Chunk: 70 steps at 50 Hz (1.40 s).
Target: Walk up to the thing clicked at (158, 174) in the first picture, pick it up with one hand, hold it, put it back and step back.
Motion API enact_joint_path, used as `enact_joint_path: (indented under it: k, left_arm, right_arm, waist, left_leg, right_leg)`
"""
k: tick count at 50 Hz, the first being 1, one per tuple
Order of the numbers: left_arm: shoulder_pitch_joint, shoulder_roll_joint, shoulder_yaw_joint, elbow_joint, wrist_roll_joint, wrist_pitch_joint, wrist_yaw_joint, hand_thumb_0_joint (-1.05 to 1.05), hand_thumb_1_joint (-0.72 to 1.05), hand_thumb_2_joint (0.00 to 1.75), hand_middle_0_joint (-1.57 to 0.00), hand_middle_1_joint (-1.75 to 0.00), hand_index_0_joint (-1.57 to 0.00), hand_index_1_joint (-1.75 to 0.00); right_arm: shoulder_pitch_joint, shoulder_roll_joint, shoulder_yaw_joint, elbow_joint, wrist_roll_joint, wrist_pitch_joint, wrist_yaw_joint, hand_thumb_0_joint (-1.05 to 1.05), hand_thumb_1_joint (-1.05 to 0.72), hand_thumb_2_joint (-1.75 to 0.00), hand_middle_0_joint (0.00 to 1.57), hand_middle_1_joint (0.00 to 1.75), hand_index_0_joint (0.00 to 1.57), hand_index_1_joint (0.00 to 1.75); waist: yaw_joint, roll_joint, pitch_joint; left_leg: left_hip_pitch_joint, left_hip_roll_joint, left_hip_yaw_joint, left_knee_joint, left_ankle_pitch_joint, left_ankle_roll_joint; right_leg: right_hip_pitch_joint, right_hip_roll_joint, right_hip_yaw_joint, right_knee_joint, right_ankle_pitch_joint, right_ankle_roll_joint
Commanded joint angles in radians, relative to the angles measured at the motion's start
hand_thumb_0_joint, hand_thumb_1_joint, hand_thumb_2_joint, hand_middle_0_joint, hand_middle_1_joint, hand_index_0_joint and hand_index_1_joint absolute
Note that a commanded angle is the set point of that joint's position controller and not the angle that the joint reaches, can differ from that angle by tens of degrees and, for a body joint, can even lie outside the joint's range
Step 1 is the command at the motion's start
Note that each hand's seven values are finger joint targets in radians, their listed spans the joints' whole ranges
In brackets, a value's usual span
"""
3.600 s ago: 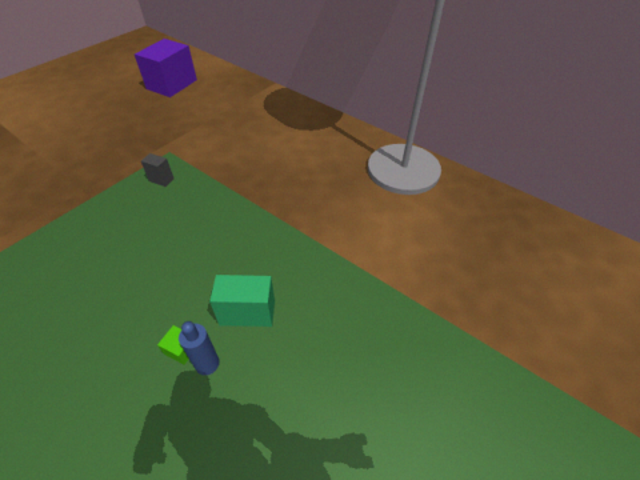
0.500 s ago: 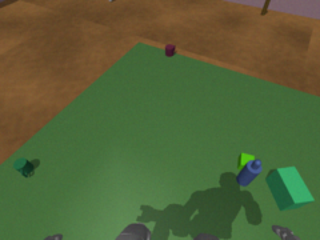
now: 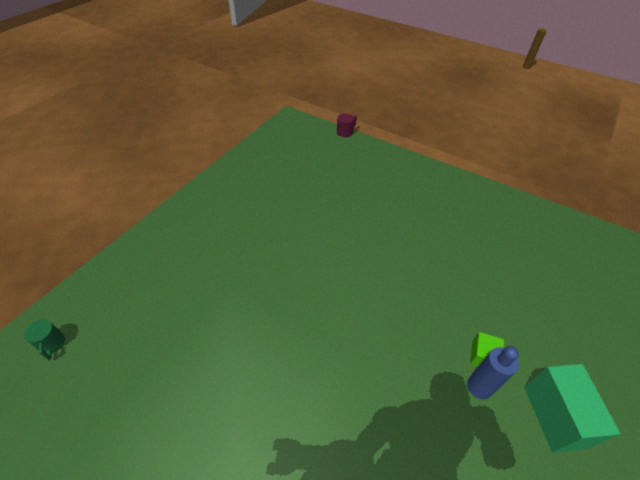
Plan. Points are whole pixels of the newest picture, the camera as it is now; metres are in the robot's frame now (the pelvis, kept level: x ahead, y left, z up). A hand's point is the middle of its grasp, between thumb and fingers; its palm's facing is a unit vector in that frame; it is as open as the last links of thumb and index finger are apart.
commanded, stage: walk up
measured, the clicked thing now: out of the picture +1.01 -1.37 -0.70
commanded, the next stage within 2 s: stand in 0.52 s
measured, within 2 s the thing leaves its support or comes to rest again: neither
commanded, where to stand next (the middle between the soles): +0.06 +0.00 m, yaw -3 degrees
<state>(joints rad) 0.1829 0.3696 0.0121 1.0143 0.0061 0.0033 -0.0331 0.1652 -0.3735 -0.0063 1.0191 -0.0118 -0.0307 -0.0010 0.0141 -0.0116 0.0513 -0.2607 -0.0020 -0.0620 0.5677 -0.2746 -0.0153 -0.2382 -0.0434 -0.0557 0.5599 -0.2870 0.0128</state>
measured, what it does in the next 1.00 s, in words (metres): stands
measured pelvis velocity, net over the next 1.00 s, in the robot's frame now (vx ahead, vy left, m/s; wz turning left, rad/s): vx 0.01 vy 0.00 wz -0.01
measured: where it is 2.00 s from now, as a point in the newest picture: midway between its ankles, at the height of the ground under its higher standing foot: outside the picture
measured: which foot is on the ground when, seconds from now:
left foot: down 0.00-1.00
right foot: down 0.00-1.00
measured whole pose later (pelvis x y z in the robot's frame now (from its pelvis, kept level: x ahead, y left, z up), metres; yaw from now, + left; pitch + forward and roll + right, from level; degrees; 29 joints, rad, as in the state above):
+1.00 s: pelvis +0.01 +0.00 +0.02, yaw +0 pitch -3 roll +0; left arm 0.09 0.36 0.01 1.15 0.00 -0.01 -0.01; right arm 0.07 -0.34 0.00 1.15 -0.01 0.00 0.01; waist 0.01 0.00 0.05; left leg -0.12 0.01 -0.06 0.31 -0.15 -0.03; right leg -0.10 -0.03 -0.06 0.32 -0.17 0.01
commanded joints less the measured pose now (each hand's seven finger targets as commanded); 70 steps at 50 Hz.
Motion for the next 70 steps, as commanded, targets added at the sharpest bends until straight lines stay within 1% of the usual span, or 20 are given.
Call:
enact_joint_path:
  k: [1,4,6,9,13,20,25,26,27,33,37,40,44,45,47,51,54,61,65,70]
  left_arm:
    - [-0.077,0.231,0.051,-0.052,-0.001,-0.038,0.023,0.0,0.9,0.9,-0.2,-0.3,-0.2,-0.3]
    - [-0.089,0.224,0.05,-0.036,-0.003,-0.038,0.026,0.0,0.9,0.9,-0.2,-0.3,-0.2,-0.3]
    - [-0.107,0.221,0.051,-0.027,-0.004,-0.036,0.027,0.0,0.9,0.9,-0.2,-0.3,-0.2,-0.3]
    - [-0.116,0.213,0.047,-0.011,-0.006,-0.033,0.027,0.0,0.9,0.9,-0.2,-0.3,-0.2,-0.3]
    - [-0.123,0.203,0.047,0.01,-0.007,-0.03,0.028,0.0,0.9,0.9,-0.2,-0.3,-0.2,-0.3]
    - [-0.154,0.201,0.047,0.032,-0.004,-0.025,0.027,0.0,0.9,0.9,-0.2,-0.3,-0.2,-0.3]
    - [-0.149,0.196,0.049,0.046,-0.003,-0.022,0.028,0.0,0.9,0.9,-0.2,-0.3,-0.2,-0.3]
    - [-0.151,0.192,0.039,0.048,-0.005,-0.03,0.031,0.0,0.9,0.9,-0.2,-0.3,-0.2,-0.3]
    - [-0.149,0.198,0.04,0.054,-0.005,-0.032,0.034,0.0,0.9,0.9,-0.2,-0.3,-0.2,-0.3]
    - [-0.152,0.195,0.035,0.064,-0.005,-0.037,0.037,0.0,0.9,0.9,-0.2,-0.3,-0.2,-0.3]
    - [-0.146,0.199,0.035,0.068,-0.004,-0.037,0.038,0.0,0.9,0.9,-0.2,-0.3,-0.2,-0.3]
    - [-0.147,0.196,0.032,0.072,-0.002,-0.036,0.039,0.0,0.9,0.9,-0.2,-0.3,-0.2,-0.3]
    - [-0.139,0.2,0.032,0.08,-0.002,-0.033,0.037,0.0,0.9,0.9,-0.2,-0.3,-0.2,-0.3]
    - [-0.139,0.194,0.031,0.078,-0.003,-0.033,0.036,0.0,0.9,0.9,-0.2,-0.3,-0.2,-0.3]
    - [-0.133,0.2,0.032,0.076,0.0,-0.035,0.037,0.0,0.9,0.9,-0.2,-0.3,-0.2,-0.3]
    - [-0.133,0.205,0.033,0.074,0.001,-0.035,0.036,0.0,0.9,0.9,-0.2,-0.3,-0.2,-0.3]
    - [-0.132,0.201,0.031,0.073,-0.002,-0.037,0.035,0.0,0.9,0.9,-0.2,-0.3,-0.2,-0.3]
    - [-0.119,0.199,0.029,0.068,-0.001,-0.036,0.036,0.0,0.9,0.9,-0.2,-0.3,-0.2,-0.3]
    - [-0.113,0.205,0.03,0.071,-0.001,-0.034,0.035,0.0,0.9,0.9,-0.2,-0.3,-0.2,-0.3]
    - [-0.117,0.204,0.03,0.062,-0.001,-0.034,0.034,0.0,0.9,0.9,-0.2,-0.3,-0.2,-0.3]
  right_arm:
    - [-0.048,-0.209,-0.042,-0.043,0.008,-0.033,-0.012,0.0,-0.9,-0.9,0.2,0.3,0.2,0.3]
    - [-0.057,-0.211,-0.042,-0.025,0.007,-0.03,-0.014,0.0,-0.9,-0.9,0.2,0.3,0.2,0.3]
    - [-0.061,-0.208,-0.043,-0.013,0.007,-0.027,-0.015,0.0,-0.9,-0.9,0.2,0.3,0.2,0.3]
    - [-0.082,-0.205,-0.04,0.0,0.006,-0.024,-0.015,0.0,-0.9,-0.9,0.2,0.3,0.2,0.3]
    - [-0.104,-0.205,-0.037,0.014,0.004,-0.024,-0.017,0.0,-0.9,-0.9,0.2,0.3,0.2,0.3]
    - [-0.111,-0.204,-0.035,0.038,0.003,-0.022,-0.018,0.0,-0.9,-0.9,0.2,0.3,0.2,0.3]
    - [-0.126,-0.203,-0.036,0.042,0.002,-0.021,-0.018,0.0,-0.9,-0.9,0.2,0.3,0.2,0.3]
    - [-0.15,-0.199,-0.034,0.044,0.006,-0.016,-0.017,0.0,-0.9,-0.9,0.2,0.3,0.2,0.3]
    - [-0.146,-0.191,-0.034,0.047,0.01,-0.012,-0.015,0.0,-0.9,-0.9,0.2,0.3,0.2,0.3]
    - [-0.15,-0.195,-0.035,0.056,0.009,-0.002,-0.011,0.0,-0.9,-0.9,0.2,0.3,0.2,0.3]
    - [-0.151,-0.191,-0.034,0.059,0.009,-0.002,-0.011,0.0,-0.9,-0.9,0.2,0.3,0.2,0.3]
    - [-0.152,-0.185,-0.032,0.064,0.008,0.001,-0.008,0.0,-0.9,-0.9,0.2,0.3,0.2,0.3]
    - [-0.145,-0.186,-0.032,0.072,0.007,0.004,-0.006,0.0,-0.9,-0.9,0.2,0.3,0.2,0.3]
    - [-0.137,-0.191,-0.032,0.074,0.006,0.003,-0.005,0.0,-0.9,-0.9,0.2,0.3,0.2,0.3]
    - [-0.145,-0.186,-0.033,0.069,0.004,0.004,-0.002,0.0,-0.9,-0.9,0.2,0.3,0.2,0.3]
    - [-0.137,-0.186,-0.034,0.07,0.004,0.002,-0.003,0.0,-0.9,-0.9,0.2,0.3,0.2,0.3]
    - [-0.124,-0.183,-0.031,0.075,0.004,0.003,-0.001,0.0,-0.9,-0.9,0.2,0.3,0.2,0.3]
    - [-0.123,-0.191,-0.031,0.073,0.006,0.002,-0.003,0.0,-0.9,-0.9,0.2,0.3,0.2,0.3]
    - [-0.115,-0.19,-0.028,0.075,0.005,0.003,-0.003,0.0,-0.9,-0.9,0.2,0.3,0.2,0.3]
    - [-0.101,-0.192,-0.027,0.074,0.004,0.003,-0.004,0.0,-0.9,-0.9,0.2,0.3,0.2,0.3]
  waist:
    - [-0.01,0.002,-0.062]
    - [-0.012,-0.003,-0.09]
    - [-0.013,-0.006,-0.085]
    - [-0.009,0.009,-0.076]
    - [-0.001,0.028,-0.094]
    - [-0.007,0.023,-0.101]
    - [-0.003,0.024,-0.098]
    - [0.006,0.044,-0.091]
    - [0.001,0.03,-0.093]
    - [-0.005,0.019,-0.102]
    - [-0.005,0.025,-0.127]
    - [-0.007,0.021,-0.095]
    - [-0.007,0.015,-0.059]
    - [-0.01,0.021,-0.057]
    - [-0.006,0.022,-0.05]
    - [-0.009,0.019,-0.071]
    - [-0.009,0.019,-0.055]
    - [-0.007,0.025,-0.075]
    - [-0.008,0.026,-0.048]
    - [-0.009,0.025,-0.061]
  left_leg:
    - [0.016,0.07,-0.083,-0.117,0.111,0.06]
    - [0.056,0.079,-0.074,-0.118,0.204,0.057]
    - [0.057,0.082,-0.073,-0.132,0.224,0.052]
    - [0.058,0.085,-0.079,-0.163,0.208,0.05]
    - [0.07,0.095,-0.082,-0.187,0.273,0.049]
    - [0.073,0.1,-0.079,-0.223,0.291,0.042]
    - [0.093,0.104,-0.079,-0.236,0.307,0.043]
    - [0.114,0.12,-0.078,-0.23,0.393,0.036]
    - [0.129,0.121,-0.081,-0.234,0.406,0.031]
    - [0.133,0.118,-0.068,-0.254,0.345,0.027]
    - [0.168,0.121,-0.058,-0.261,0.371,0.027]
    - [0.148,0.119,-0.062,-0.284,0.326,0.023]
    - [0.127,0.115,-0.064,-0.307,0.216,0.022]
    - [0.116,0.112,-0.061,-0.308,0.197,0.024]
    - [0.115,0.11,-0.062,-0.309,0.187,0.023]
    - [0.128,0.113,-0.062,-0.301,0.199,0.024]
    - [0.114,0.11,-0.063,-0.307,0.186,0.023]
    - [0.134,0.119,-0.063,-0.294,0.223,0.027]
    - [0.114,0.113,-0.062,-0.304,0.171,0.023]
    - [0.118,0.117,-0.061,-0.301,0.19,0.024]
  right_leg:
    - [0.044,-0.11,0.135,-0.17,0.076,-0.074]
    - [0.067,-0.108,0.113,-0.181,0.154,-0.068]
    - [0.076,-0.106,0.104,-0.189,0.155,-0.066]
    - [0.088,-0.103,0.098,-0.203,0.138,-0.057]
    - [0.131,-0.096,0.08,-0.203,0.193,-0.049]
    - [0.176,-0.098,0.072,-0.221,0.209,-0.04]
    - [0.176,-0.095,0.062,-0.231,0.204,-0.034]
    - [0.177,-0.103,0.085,-0.241,0.267,-0.029]
    - [0.176,-0.099,0.079,-0.247,0.269,-0.028]
    - [0.194,-0.1,0.085,-0.271,0.262,-0.022]
    - [0.202,-0.103,0.085,-0.265,0.3,-0.026]
    - [0.183,-0.096,0.08,-0.279,0.242,-0.021]
    - [0.158,-0.094,0.09,-0.299,0.136,-0.023]
    - [0.163,-0.096,0.095,-0.302,0.136,-0.024]
    - [0.143,-0.093,0.093,-0.306,0.11,-0.022]
    - [0.148,-0.1,0.101,-0.299,0.135,-0.028]
    - [0.144,-0.095,0.101,-0.306,0.118,-0.026]
    - [0.149,-0.098,0.106,-0.295,0.166,-0.029]
    - [0.128,-0.091,0.104,-0.302,0.112,-0.028]
    - [0.136,-0.094,0.11,-0.297,0.131,-0.029]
